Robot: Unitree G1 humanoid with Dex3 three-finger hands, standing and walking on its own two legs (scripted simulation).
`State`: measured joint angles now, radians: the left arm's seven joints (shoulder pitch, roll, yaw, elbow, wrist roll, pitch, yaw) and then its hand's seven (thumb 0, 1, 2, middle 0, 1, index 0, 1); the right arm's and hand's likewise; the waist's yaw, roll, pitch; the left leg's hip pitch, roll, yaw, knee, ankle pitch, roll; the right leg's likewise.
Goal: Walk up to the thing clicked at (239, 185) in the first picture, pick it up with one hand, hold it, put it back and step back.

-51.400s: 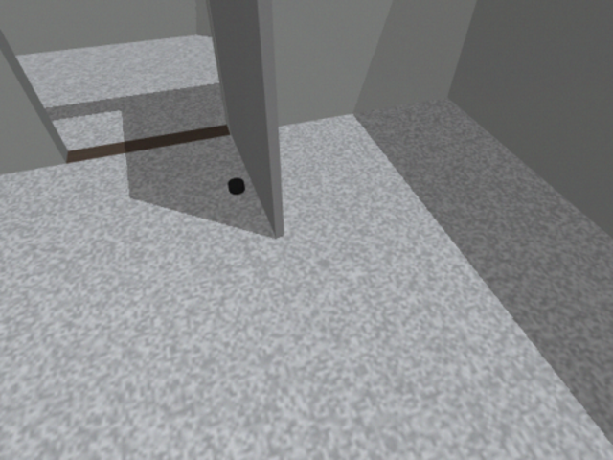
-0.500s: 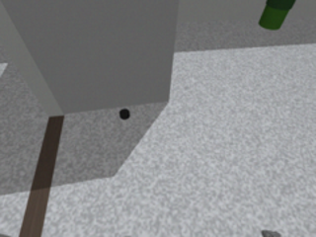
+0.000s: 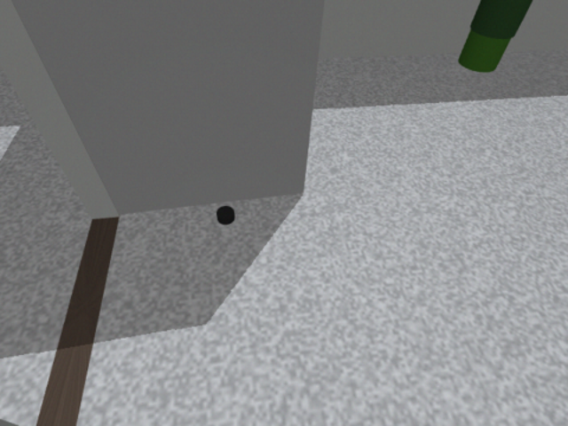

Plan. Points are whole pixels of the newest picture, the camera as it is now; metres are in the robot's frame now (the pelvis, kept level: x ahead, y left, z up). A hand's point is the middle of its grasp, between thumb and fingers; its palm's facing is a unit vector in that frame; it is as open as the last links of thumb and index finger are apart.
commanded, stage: step back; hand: left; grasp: from above
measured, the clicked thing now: (225, 215) +1.11 +0.24 -0.75
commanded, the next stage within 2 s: stand in 0.40 s
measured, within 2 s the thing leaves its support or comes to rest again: neither
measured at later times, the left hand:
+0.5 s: hand out of the picture +0.14 +0.26 -0.15, palm faces +0.03 -0.94 -0.34, open 7.4 cm
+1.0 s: hand out of the picture +0.09 +0.25 -0.14, palm faces -0.01 -0.94 -0.34, open 7.4 cm
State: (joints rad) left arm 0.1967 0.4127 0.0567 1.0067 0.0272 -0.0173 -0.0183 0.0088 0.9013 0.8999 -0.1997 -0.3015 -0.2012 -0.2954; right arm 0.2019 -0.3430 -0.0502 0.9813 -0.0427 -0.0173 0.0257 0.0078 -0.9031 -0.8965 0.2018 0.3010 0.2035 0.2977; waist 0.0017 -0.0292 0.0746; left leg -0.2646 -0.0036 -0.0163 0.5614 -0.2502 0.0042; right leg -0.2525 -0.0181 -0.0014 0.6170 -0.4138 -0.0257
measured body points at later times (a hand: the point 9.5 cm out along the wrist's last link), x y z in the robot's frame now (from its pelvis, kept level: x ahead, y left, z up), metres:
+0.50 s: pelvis +0.05 +0.00 +0.01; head +0.07 +0.01 +0.46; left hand +0.14 +0.31 -0.12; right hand +0.16 -0.29 -0.11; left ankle +0.04 +0.12 -0.73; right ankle +0.02 -0.13 -0.73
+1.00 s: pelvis +0.02 -0.01 +0.02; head +0.02 -0.01 +0.47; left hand +0.09 +0.30 -0.11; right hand +0.10 -0.30 -0.12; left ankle +0.04 +0.12 -0.73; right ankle +0.02 -0.13 -0.73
